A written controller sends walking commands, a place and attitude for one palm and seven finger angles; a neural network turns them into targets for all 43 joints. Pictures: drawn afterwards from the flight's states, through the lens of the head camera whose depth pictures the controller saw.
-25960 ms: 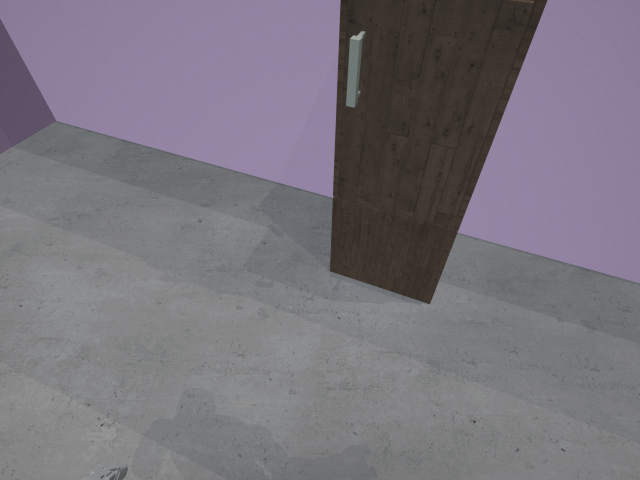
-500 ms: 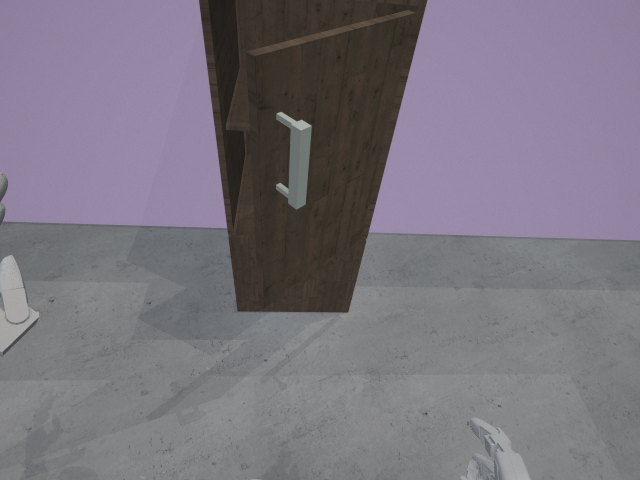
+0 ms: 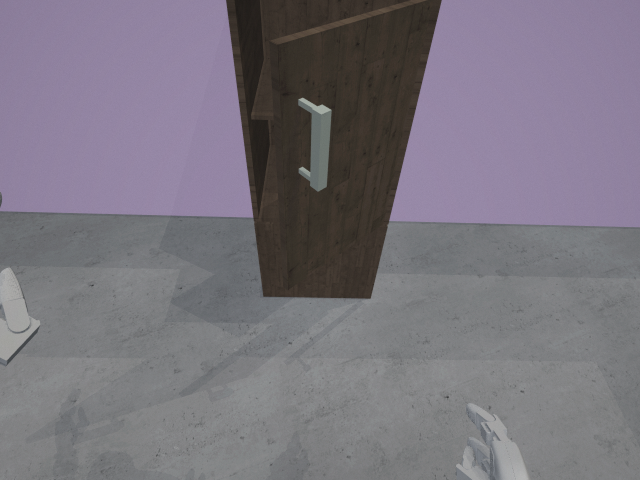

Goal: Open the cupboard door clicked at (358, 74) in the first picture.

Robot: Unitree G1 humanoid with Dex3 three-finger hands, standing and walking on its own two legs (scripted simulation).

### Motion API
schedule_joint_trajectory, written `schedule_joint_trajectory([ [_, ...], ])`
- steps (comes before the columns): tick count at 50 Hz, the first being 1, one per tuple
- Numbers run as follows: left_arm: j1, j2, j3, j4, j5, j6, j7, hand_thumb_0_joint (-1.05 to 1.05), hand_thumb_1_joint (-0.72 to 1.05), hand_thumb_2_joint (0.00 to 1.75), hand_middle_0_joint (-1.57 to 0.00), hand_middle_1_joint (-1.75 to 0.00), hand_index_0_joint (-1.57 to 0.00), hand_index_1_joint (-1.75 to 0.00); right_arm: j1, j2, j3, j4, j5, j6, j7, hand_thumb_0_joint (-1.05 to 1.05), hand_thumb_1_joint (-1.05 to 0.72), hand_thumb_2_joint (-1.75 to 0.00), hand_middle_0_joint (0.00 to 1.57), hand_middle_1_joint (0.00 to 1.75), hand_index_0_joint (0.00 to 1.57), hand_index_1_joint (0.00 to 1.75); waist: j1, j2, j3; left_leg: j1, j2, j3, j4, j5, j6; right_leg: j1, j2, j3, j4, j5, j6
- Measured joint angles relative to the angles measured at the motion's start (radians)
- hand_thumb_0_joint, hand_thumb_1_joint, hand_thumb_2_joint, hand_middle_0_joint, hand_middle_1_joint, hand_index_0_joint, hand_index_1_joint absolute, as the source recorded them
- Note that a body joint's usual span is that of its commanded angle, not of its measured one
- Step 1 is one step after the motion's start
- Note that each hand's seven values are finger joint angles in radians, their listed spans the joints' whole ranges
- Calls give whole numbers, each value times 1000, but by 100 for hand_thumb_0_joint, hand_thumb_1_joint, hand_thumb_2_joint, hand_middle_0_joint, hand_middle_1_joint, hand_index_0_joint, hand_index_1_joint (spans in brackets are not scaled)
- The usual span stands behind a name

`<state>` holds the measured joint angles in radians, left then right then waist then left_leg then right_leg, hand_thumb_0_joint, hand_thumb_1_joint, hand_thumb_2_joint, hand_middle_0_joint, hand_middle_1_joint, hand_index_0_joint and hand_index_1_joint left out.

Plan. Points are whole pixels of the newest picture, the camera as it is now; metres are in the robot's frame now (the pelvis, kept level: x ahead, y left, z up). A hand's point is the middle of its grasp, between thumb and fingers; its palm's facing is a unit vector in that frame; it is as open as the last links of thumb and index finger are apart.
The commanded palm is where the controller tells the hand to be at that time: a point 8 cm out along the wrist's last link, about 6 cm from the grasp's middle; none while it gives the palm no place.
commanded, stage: stop stepping back and stand still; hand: left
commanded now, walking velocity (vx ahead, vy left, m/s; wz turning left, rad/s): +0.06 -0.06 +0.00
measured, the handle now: (311, 145) +0.62 +0.05 +0.09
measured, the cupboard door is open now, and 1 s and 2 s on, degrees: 42 42 42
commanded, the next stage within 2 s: let the arm hang, fingers relaxed in 0.04 s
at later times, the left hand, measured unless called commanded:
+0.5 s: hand out of the picture +0.01 +0.16 -0.16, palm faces +0.13 -0.96 -0.24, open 6.8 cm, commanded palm none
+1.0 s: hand out of the picture -0.06 +0.15 -0.16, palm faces +0.12 -0.98 -0.18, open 7.3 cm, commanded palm none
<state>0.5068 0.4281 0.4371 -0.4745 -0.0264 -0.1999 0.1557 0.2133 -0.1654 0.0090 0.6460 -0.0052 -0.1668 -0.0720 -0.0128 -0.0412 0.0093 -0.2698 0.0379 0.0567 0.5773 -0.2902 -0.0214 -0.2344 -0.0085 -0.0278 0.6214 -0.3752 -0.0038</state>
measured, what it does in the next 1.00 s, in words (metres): stands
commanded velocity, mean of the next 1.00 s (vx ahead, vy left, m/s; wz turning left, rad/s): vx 0.00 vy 0.00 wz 0.00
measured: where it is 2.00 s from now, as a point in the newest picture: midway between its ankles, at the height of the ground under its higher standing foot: outside the picture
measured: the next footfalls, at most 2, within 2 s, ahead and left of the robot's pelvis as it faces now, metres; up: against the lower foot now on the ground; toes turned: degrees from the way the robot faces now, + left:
none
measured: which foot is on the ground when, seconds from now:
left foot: down 0.00-1.00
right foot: down 0.00-1.00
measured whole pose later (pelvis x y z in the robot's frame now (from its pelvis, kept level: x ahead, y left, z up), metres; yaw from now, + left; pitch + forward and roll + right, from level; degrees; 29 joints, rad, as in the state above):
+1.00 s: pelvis -0.04 -0.01 +0.02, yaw +5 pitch -2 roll +0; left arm 0.27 0.13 0.00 1.15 0.01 0.00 0.03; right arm 0.30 -0.12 0.01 1.16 -0.02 0.01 -0.03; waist -0.01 0.01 0.03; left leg -0.15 -0.02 0.03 0.39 -0.21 0.03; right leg -0.17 0.03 -0.02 0.39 -0.19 -0.04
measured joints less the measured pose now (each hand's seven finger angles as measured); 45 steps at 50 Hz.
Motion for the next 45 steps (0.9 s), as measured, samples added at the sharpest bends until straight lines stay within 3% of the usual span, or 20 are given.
schedule_joint_trajectory([
  [4,26,-6,-13,-19,-5,-5,-11,2,89,90,-21,-30,-21,-31,-15,18,28,-18,3,9,22,1,-90,-90,20,30,20,30,4,53,2,-24,36,-31,26,-7,-2,19,41,-26,-58,36,-37],
  [7,54,-21,-28,-22,-10,-8,-12,2,88,90,-21,-30,-21,-31,-11,12,29,-9,5,29,26,1,-90,-90,21,30,21,30,20,57,-12,-60,14,-47,132,-73,15,19,44,-23,-71,40,-43],
  [8,30,-23,-54,29,10,-17,-23,1,89,90,-21,-30,-21,-31,-10,4,15,20,0,15,42,1,-90,-90,21,30,21,30,25,59,-25,-76,5,-39,155,-77,19,12,38,-27,-68,38,-41],
  [10,-66,-42,-137,225,41,38,-71,1,89,90,-21,-30,-21,-31,-11,-33,-9,67,-3,45,71,1,-90,-90,21,30,21,30,32,81,-58,-87,-8,-32,130,9,32,-31,18,-44,-10,9,-29],
  [11,-113,-62,-177,346,48,82,-89,1,89,90,-20,-30,-21,-31,-16,-53,-14,86,-9,72,76,1,-90,-90,21,30,21,30,31,97,-73,-86,-14,-36,114,-33,34,-66,11,-49,43,-15,-20],
  [13,-199,-103,-239,612,54,171,-112,0,89,90,-20,-30,-20,-30,-39,-67,-16,132,-27,119,76,1,-90,-90,21,30,21,30,18,84,-73,-108,-49,-31,130,-101,39,-133,-9,-7,169,-76,-5],
  [15,-258,-144,-292,861,54,235,-122,1,90,90,-20,-29,-20,-30,-48,-64,-10,157,-45,143,72,1,-90,-90,21,30,21,30,0,54,-43,-106,-77,-21,123,-66,39,-173,-13,43,263,-111,7],
  [17,-280,-190,-349,1057,49,266,-130,1,91,90,-19,-29,-20,-30,-45,-58,-4,177,-47,155,67,1,-91,-90,20,30,21,30,-14,31,-6,-86,-86,-17,101,-51,31,-161,-11,66,234,-98,11],
  [20,-255,-274,-428,1265,51,254,-144,1,91,90,-19,-29,-20,-30,-31,-54,-8,235,-26,179,62,1,-91,-90,20,30,20,30,-22,34,43,-58,-62,-37,95,-69,13,-93,17,49,121,-23,-35],
  [23,-237,-282,-395,1354,42,212,-113,-3,101,90,-21,-30,-21,-30,3,-39,-25,306,-16,207,51,1,-91,-90,20,30,20,30,-2,33,68,-59,-48,-74,167,-163,18,-39,43,13,26,7,-63],
  [26,-219,-256,-399,1425,50,206,-119,-3,102,90,-21,-30,-21,-30,25,-31,-38,360,-10,221,42,1,-91,-90,20,30,20,30,15,31,81,-33,-40,-64,173,-170,21,5,55,0,-63,58,-75],
  [30,-198,-241,-406,1511,43,213,-119,-2,98,90,-21,-30,-21,-30,48,-31,-39,405,-7,209,34,1,-91,-90,20,30,20,30,9,54,78,71,-21,-57,-48,1,32,31,74,-20,-113,87,-68],
  [34,-210,-241,-417,1579,36,220,-116,0,94,90,-20,-30,-20,-30,41,-9,-22,459,-8,202,28,1,-91,-90,20,30,20,30,20,45,77,102,-24,-49,-100,13,19,66,70,-13,-178,129,-60],
  [45,-236,-300,-439,1628,35,206,-126,1,91,90,-20,-30,-20,-30,60,36,-1,505,-15,184,37,1,-92,-90,20,30,20,30,14,60,28,125,-46,-32,-182,77,40,78,48,4,-242,188,-39],
])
